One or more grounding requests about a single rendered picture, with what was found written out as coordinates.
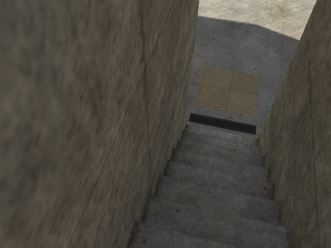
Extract stairs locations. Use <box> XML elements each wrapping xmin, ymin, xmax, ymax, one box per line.
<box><xmin>127</xmin><ymin>124</ymin><xmax>290</xmax><ymax>248</ymax></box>

